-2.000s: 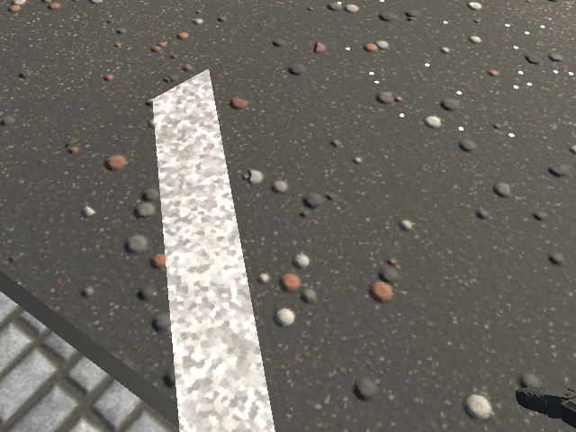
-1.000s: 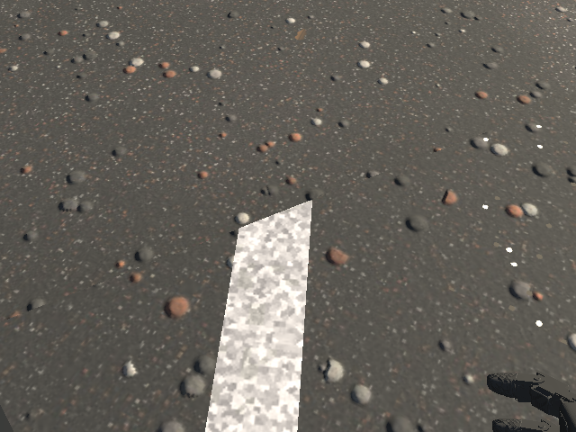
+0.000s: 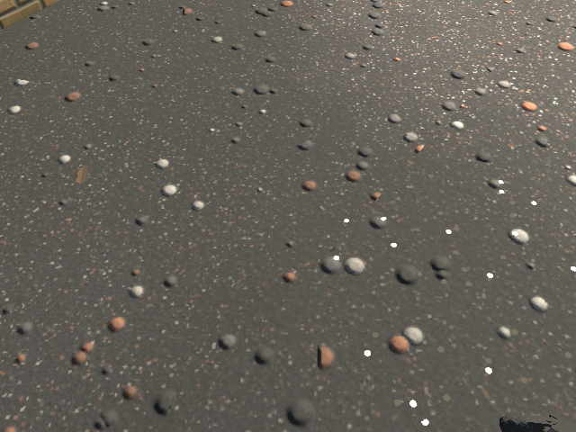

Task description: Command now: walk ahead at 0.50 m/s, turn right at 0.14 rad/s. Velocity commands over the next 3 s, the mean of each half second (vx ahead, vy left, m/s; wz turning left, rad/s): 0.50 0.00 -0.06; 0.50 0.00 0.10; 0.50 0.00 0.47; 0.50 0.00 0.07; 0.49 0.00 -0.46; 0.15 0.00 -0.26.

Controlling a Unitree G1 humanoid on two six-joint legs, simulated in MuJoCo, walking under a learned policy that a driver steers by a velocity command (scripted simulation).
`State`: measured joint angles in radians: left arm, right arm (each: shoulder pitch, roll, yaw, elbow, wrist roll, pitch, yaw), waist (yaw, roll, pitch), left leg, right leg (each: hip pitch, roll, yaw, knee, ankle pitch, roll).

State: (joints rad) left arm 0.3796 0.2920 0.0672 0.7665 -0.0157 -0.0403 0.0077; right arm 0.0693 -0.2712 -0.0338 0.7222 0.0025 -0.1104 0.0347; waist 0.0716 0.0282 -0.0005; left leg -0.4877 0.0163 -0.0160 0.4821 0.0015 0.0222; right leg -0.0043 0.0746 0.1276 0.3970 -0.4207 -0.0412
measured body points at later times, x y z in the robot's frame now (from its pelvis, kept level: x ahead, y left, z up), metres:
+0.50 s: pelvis +0.26 +0.01 +0.00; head +0.29 +0.00 +0.45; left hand +0.48 +0.23 -0.08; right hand +0.24 -0.26 -0.13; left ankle +0.13 +0.12 -0.73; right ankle +0.38 -0.09 -0.72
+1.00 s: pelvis +0.53 +0.00 +0.00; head +0.54 +0.00 +0.45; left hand +0.48 +0.23 -0.13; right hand +0.71 -0.21 -0.11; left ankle +0.68 +0.15 -0.69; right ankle +0.38 -0.09 -0.73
